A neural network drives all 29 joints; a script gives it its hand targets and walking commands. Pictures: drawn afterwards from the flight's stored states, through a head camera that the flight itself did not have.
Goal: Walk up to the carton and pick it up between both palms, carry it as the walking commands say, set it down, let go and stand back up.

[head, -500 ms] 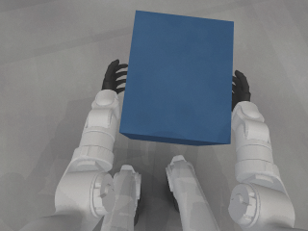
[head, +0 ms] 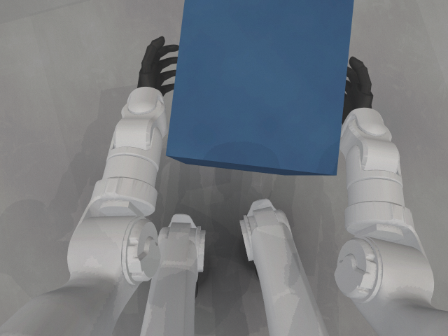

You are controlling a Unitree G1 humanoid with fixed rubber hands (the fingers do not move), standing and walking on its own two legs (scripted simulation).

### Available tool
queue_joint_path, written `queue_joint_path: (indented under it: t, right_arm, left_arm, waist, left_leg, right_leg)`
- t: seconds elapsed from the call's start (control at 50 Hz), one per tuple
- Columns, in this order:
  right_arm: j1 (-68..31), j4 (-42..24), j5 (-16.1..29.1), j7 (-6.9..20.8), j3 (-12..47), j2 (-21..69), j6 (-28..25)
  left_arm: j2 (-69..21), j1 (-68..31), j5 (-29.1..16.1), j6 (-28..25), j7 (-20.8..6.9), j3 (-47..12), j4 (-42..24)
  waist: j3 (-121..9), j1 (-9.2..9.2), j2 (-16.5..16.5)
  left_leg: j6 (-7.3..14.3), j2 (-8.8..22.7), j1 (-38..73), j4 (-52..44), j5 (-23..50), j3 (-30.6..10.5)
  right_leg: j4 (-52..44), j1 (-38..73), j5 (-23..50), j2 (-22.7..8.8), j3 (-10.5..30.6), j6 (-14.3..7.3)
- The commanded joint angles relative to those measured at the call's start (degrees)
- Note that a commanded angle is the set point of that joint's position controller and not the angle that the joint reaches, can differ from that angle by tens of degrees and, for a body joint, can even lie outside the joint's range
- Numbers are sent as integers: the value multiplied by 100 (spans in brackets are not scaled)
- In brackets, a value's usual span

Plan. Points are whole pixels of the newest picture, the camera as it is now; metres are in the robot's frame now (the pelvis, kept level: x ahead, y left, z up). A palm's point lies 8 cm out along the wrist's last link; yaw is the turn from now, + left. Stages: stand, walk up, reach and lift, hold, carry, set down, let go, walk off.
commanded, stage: set down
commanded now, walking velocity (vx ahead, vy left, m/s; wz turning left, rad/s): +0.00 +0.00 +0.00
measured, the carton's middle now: (250, 91) +0.51 -0.10 -0.18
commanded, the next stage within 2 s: none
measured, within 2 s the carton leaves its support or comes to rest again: rests again in 1.66 s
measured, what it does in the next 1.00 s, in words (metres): lowers itself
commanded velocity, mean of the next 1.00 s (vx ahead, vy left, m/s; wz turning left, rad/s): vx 0.00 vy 0.00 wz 0.00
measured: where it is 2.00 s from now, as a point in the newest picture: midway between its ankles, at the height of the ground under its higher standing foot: (225, 268)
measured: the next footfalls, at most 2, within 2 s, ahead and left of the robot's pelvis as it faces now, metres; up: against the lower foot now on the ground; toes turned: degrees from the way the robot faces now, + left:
none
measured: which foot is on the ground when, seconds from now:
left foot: down 0.00-1.00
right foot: down 0.00-1.00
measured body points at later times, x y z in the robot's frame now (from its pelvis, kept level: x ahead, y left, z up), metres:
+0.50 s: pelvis -0.02 +0.00 -0.06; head +0.32 -0.03 +0.23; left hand +0.55 +0.05 -0.20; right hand +0.48 -0.27 -0.19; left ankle +0.09 +0.10 -0.46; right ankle +0.11 -0.12 -0.46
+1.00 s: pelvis -0.02 -0.01 -0.11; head +0.36 -0.03 +0.12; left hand +0.56 +0.07 -0.28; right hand +0.49 -0.26 -0.29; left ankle +0.09 +0.10 -0.46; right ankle +0.11 -0.12 -0.46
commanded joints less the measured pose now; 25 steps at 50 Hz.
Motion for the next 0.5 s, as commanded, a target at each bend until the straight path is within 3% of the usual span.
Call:
queue_joint_path:
  t: [0.0, 0.02, 0.04, 0.06, 0.08, 0.1, 0.12, 0.14, 0.16, 0.18, 0.2, 0.22, 0.24, 0.26, 0.28, 0.3, 0.32, 0.34, 0.36, 0.38, 0.4, 0.42, 0.44, 0.46, 0.48]
  right_arm:
    - [-3945, -495, 893, 1139, 2831, 5187, -276]
    - [-4326, -540, 812, 1091, 2873, 4832, -224]
    - [-4098, -285, 781, 1130, 2714, 4955, -133]
    - [-4241, -332, 733, 1171, 2670, 4945, -185]
    - [-4131, -248, 707, 1117, 2534, 4809, -148]
    - [-3983, 83, 673, 1165, 2411, 4798, -123]
    - [-4369, -73, 573, 1224, 2584, 4990, -125]
    - [-4148, 144, 671, 1236, 2516, 5122, -134]
    - [-4410, -199, 785, 1247, 2457, 4937, -218]
    - [-4352, 55, 669, 1276, 2363, 4749, -192]
    - [-4396, 77, 665, 1218, 2464, 4968, -220]
    - [-4564, -85, 589, 1208, 2486, 4794, -159]
    - [-4683, -16, 614, 1167, 2370, 4694, -211]
    - [-5067, -452, 725, 1137, 2624, 4653, -307]
    - [-5010, -525, 769, 1123, 2656, 4626, -342]
    - [-5019, -539, 745, 1073, 2545, 4320, -344]
    - [-5237, -563, 899, 1066, 2588, 4297, -328]
    - [-4938, -317, 769, 1079, 2556, 4388, -325]
    - [-5171, -540, 931, 1029, 2666, 4409, -345]
    - [-5153, -360, 762, 1079, 2566, 4226, -270]
    - [-5231, -254, 914, 1123, 2533, 4218, -264]
    - [-4953, 159, 716, 1143, 2367, 4293, -213]
    - [-5397, -405, 859, 1149, 2572, 4216, -217]
    - [-5377, -200, 866, 1193, 2457, 4278, -199]
    - [-5277, 39, 962, 1178, 2478, 4585, -162]
  left_arm:
    - [-5214, -3679, -578, -190, -904, -2967, -522]
    - [-5169, -3746, -553, -135, -913, -2705, -276]
    - [-5161, -3688, -464, -89, -942, -2650, -228]
    - [-5260, -3712, -557, -107, -885, -2657, -266]
    - [-5444, -3587, -521, -7, -888, -2562, -18]
    - [-5172, -3835, -583, -93, -875, -2646, -303]
    - [-5163, -3379, -255, -63, -885, -2210, 162]
    - [-5141, -3911, -470, -132, -934, -2280, -45]
    - [-5202, -3828, -383, -64, -906, -2433, 51]
    - [-5050, -4130, -432, -110, -899, -2306, -120]
    - [-5173, -4276, -535, -172, -947, -2368, -173]
    - [-4798, -4187, -533, -154, -947, -2234, -53]
    - [-5038, -4470, -591, -137, -973, -2210, 25]
    - [-4962, -4417, -705, -200, -965, -2379, -84]
    - [-4951, -4812, -874, -256, -929, -2630, -496]
    - [-4995, -4939, -916, -214, -918, -2649, -360]
    - [-4935, -4809, -985, -170, -927, -2715, -308]
    - [-4838, -4924, -880, -188, -869, -2713, -468]
    - [-4733, -4922, -971, -180, -825, -2811, -454]
    - [-4906, -4626, -959, -145, -802, -2628, -34]
    - [-4813, -4612, -818, -92, -782, -2483, -25]
    - [-4853, -4307, -684, -23, -848, -2331, 356]
    - [-4888, -4630, -795, -18, -868, -2412, 176]
    - [-4741, -4549, -606, 18, -873, -2244, 461]
    - [-4664, -4721, -658, -42, -862, -2418, 189]
  waist:
    - [-7084, -229, 425]
    - [-6927, -435, 164]
    - [-6502, -301, 358]
    - [-6765, -532, 62]
    - [-6444, -474, 434]
    - [-6250, -486, 495]
    - [-6169, -191, -43]
    - [-6213, -285, -1]
    - [-6284, -274, 551]
    - [-6003, -420, 173]
    - [-6088, -366, 90]
    - [-6064, -269, -148]
    - [-5832, -667, -77]
    - [-6167, -523, -254]
    - [-6813, -514, 5]
    - [-6650, -821, 177]
    - [-6574, -681, 300]
    - [-6757, -646, 274]
    - [-7136, -516, 225]
    - [-6788, -889, 49]
    - [-6698, -495, 278]
    - [-6268, -626, 157]
    - [-6689, -464, 363]
    - [-6221, -401, 252]
    - [-6271, -263, 406]
  left_leg:
    - [-60, -198, 3145, -782, 1692, 468]
    - [-31, -205, 2804, -747, 1295, 525]
    - [-21, -265, 2798, -800, 1315, 577]
    - [14, -205, 2894, -751, 1289, 405]
    - [-21, -236, 3096, -737, 953, 525]
    - [-10, -181, 2895, -694, 891, 430]
    - [54, -221, 2656, -699, 1182, 455]
    - [61, -161, 2518, -627, 965, 450]
    - [23, -178, 2684, -610, 1044, 535]
    - [55, -156, 2406, -489, 996, 434]
    - [11, -263, 1822, -395, 892, 704]
    - [81, -125, 2223, -486, 908, 413]
    - [58, -164, 1875, -344, 710, 536]
    - [94, -208, 1862, -268, 1061, 429]
    - [13, -225, 2151, -124, 1068, 546]
    - [0, -182, 2179, -145, 888, 548]
    - [19, -186, 2545, -154, 1307, 443]
    - [-55, -175, 2315, 0, 1251, 580]
    - [-35, -196, 2515, -9, 1066, 605]
    - [25, -170, 2662, -55, 1032, 488]
    - [31, -140, 2709, -50, 1021, 467]
    - [20, -161, 2379, -14, 929, 475]
    - [-34, -146, 2621, 133, 889, 621]
    - [45, -140, 1972, 80, 654, 599]
    - [73, -131, 1956, 45, 538, 685]
  right_leg:
    - [-360, 3967, 2335, 322, -739, 108]
    - [-511, 4212, 2057, 300, -730, 180]
    - [-564, 3920, 1998, 317, -722, 155]
    - [-337, 3883, 1972, 278, -869, 172]
    - [-512, 3627, 1459, 297, -875, 131]
    - [-265, 3204, 1464, 236, -831, 66]
    - [-384, 3307, 1618, 279, -820, 168]
    - [-250, 3406, 1542, 265, -733, 119]
    - [-163, 3196, 1654, 246, -786, 133]
    - [-154, 3088, 1528, 240, -802, 120]
    - [-318, 3842, 1704, 205, -625, 83]
    - [-53, 3326, 1547, 195, -810, 182]
    - [-219, 3547, 1476, 216, -707, 124]
    - [25, 3451, 1934, 169, -810, 195]
    - [81, 3778, 1880, 182, -718, 167]
    - [52, 3444, 1727, 194, -813, 133]
    - [168, 3218, 1970, 179, -884, 165]
    - [162, 3495, 2008, 192, -806, 88]
    - [211, 3702, 1828, 161, -864, 132]
    - [229, 3309, 1800, 171, -986, 159]
    - [379, 3140, 1640, 157, -958, 152]
    - [206, 2943, 1389, 164, -947, 157]
    - [233, 3105, 1415, 133, -866, 147]
    - [317, 2921, 1291, 137, -832, 170]
    - [376, 3230, 1416, 133, -765, 108]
